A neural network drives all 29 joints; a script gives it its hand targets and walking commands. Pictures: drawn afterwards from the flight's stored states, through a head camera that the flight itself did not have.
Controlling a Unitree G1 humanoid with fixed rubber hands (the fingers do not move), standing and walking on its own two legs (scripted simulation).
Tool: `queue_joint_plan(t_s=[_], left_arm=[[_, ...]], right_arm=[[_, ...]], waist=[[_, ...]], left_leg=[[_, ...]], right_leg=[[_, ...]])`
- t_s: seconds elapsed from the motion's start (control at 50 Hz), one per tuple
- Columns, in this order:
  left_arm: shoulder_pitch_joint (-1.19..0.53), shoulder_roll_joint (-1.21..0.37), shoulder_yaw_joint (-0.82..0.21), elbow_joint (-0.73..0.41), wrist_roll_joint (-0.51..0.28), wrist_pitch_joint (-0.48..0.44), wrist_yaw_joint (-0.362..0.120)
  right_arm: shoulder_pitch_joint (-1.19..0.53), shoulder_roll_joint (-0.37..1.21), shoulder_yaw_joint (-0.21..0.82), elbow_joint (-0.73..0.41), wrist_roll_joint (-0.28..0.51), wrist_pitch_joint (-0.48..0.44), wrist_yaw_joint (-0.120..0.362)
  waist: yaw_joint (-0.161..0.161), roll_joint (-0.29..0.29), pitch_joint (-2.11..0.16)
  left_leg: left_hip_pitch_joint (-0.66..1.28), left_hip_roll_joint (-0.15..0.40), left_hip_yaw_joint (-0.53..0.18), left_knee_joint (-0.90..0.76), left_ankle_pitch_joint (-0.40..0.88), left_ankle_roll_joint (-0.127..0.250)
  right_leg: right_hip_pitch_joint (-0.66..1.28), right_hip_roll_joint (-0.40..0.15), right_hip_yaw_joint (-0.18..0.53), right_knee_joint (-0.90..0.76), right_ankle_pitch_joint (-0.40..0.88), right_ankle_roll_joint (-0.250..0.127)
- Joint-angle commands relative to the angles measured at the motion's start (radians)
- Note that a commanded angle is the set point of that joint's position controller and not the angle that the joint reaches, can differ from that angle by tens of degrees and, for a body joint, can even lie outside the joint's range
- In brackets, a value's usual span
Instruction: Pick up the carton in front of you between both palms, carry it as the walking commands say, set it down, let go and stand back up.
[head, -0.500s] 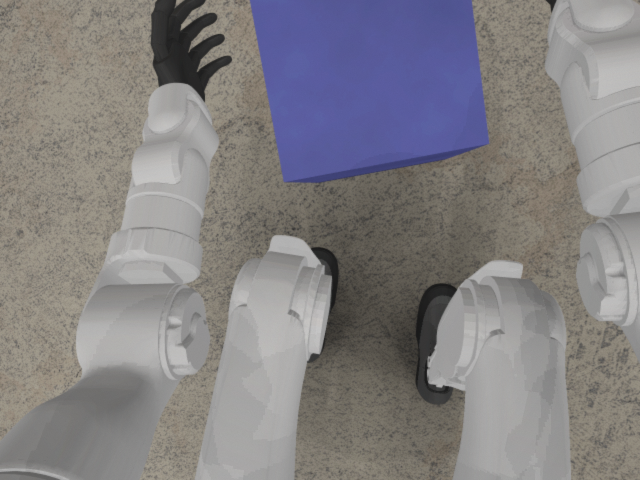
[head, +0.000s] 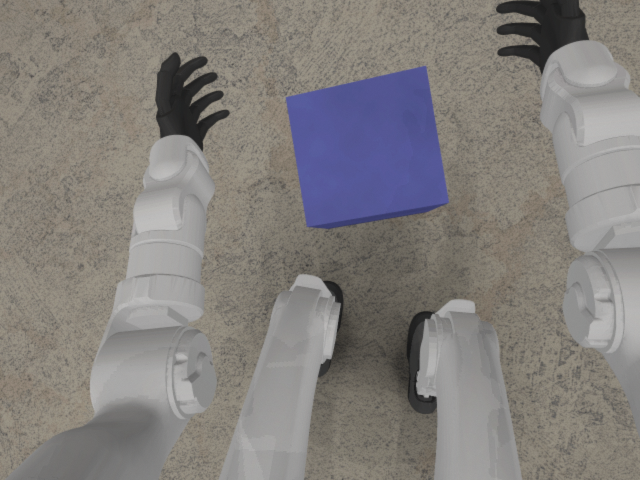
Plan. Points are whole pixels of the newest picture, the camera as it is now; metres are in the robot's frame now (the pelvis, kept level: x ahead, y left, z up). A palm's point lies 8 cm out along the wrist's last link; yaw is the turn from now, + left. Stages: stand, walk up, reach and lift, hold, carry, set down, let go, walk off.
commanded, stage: set down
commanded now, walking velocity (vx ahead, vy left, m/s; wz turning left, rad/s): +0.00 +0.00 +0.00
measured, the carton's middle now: (367, 163) +0.49 +0.05 -0.40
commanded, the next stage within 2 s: let go in 0.32 s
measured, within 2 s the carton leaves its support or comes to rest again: neither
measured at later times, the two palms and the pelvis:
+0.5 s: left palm (101, 112) +0.44 +0.24 +0.03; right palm out of the picture +0.54 -0.15 +0.03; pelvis +0.03 +0.00 +0.13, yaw -2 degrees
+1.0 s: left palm out of the picture +0.31 +0.25 +0.16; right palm out of the picture +0.37 -0.19 +0.14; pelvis +0.10 +0.02 +0.23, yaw -1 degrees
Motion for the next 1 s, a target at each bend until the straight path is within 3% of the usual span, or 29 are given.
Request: queue_joint_plan(t_s=[0.0, 0.28, 0.38, 0.46, 0.52, 0.58, 0.66, 0.76, 0.94, 0.98], left_arm=[[-0.149, 0.114, 0.019, -0.113, 0.008, -0.013, -0.015], [-0.073, 0.088, 0.065, -0.086, 0.081, -0.041, -0.066], [0.007, 0.068, 0.066, -0.084, 0.124, -0.057, -0.098], [0.168, 0.085, 0.043, -0.127, 0.169, -0.077, -0.144], [0.299, 0.112, 0.009, -0.177, 0.196, -0.09, -0.184], [0.396, 0.14, -0.036, -0.217, 0.203, -0.097, -0.219], [0.527, 0.146, -0.101, -0.236, 0.181, -0.113, -0.25], [0.733, 0.138, -0.183, -0.233, 0.135, -0.138, -0.253], [1.049, 0.124, -0.273, -0.333, 0.1, -0.184, -0.212], [1.089, 0.13, -0.28, -0.355, 0.101, -0.186, -0.208]], right_arm=[[-0.274, -0.083, -0.027, -0.116, -0.016, -0.012, 0.005], [-0.187, -0.034, -0.076, -0.083, -0.064, -0.034, 0.029], [-0.075, 0.004, -0.121, -0.088, -0.116, -0.045, 0.02], [0.113, 0.083, -0.15, -0.18, -0.157, -0.054, -0.022], [0.275, 0.153, -0.157, -0.293, -0.168, -0.064, -0.068], [0.401, 0.19, -0.143, -0.407, -0.158, -0.08, -0.103], [0.548, 0.204, -0.119, -0.489, -0.138, -0.107, -0.112], [0.772, 0.196, -0.096, -0.482, -0.112, -0.145, -0.083], [1.126, 0.161, -0.068, -0.473, -0.088, -0.215, -0.043], [1.178, 0.16, -0.061, -0.491, -0.085, -0.224, -0.034]], waist=[[0.038, -0.167, -1.075], [0.05, -0.145, -0.971], [0.023, -0.126, -0.993], [0.009, -0.112, -1.06], [-0.001, -0.089, -1.036], [-0.011, -0.054, -0.917], [-0.029, -0.014, -0.733], [-0.044, 0.02, -0.584], [-0.072, 0.082, -0.419], [-0.084, 0.07, -0.355]], left_leg=[[0.615, -0.032, 0.089, -0.173, 0.359, -0.043], [0.755, -0.02, 0.083, -0.452, 0.405, -0.047], [0.86, -0.02, 0.079, -0.53, 0.443, -0.046], [0.979, -0.026, 0.076, -0.589, 0.517, -0.035], [1.088, -0.027, 0.065, -0.642, 0.529, -0.019], [1.219, -0.019, 0.046, -0.699, 0.504, -0.003], [1.392, -0.002, 0.012, -0.776, 0.462, 0.011], [1.564, 0.02, -0.032, -0.858, 0.494, 0.006], [1.906, 0.038, -0.09, -0.971, 0.795, -0.019], [1.897, 0.034, -0.084, -1.019, 0.747, -0.024]], right_leg=[[0.664, 0.031, -0.024, -0.227, 0.301, 0.014], [0.872, 0.019, 0.009, -0.514, 0.386, 0.029], [0.962, 0.017, 0.013, -0.607, 0.455, 0.035], [1.108, 0.019, 0.016, -0.674, 0.589, 0.045], [1.189, 0.019, 0.019, -0.736, 0.617, 0.05], [1.189, 0.015, 0.014, -0.817, 0.539, 0.054], [1.152, 0.007, 0.0, -0.911, 0.389, 0.047], [1.183, 0.003, -0.013, -0.976, 0.33, 0.027], [1.305, 0.012, -0.013, -1.112, 0.41, 0.009], [1.405, 0.008, -0.013, -1.151, 0.424, 0.007]])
